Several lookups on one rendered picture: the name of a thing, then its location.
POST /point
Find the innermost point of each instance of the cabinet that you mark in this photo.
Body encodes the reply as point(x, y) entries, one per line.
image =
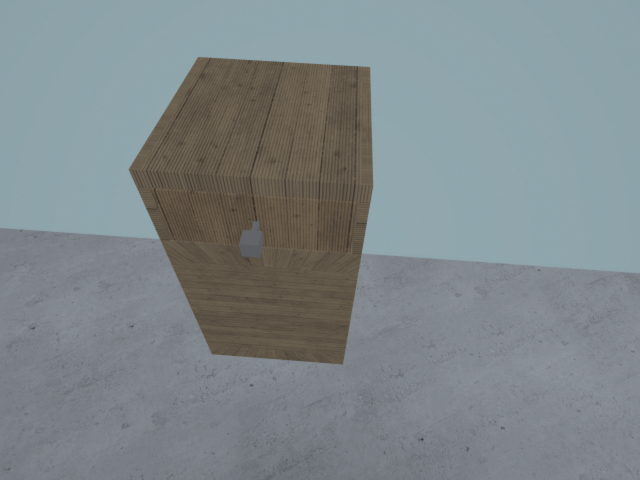
point(276, 129)

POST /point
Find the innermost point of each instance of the drawer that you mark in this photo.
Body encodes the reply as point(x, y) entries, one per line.
point(285, 222)

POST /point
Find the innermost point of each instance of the handle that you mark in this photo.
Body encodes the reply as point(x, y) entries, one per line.
point(251, 242)

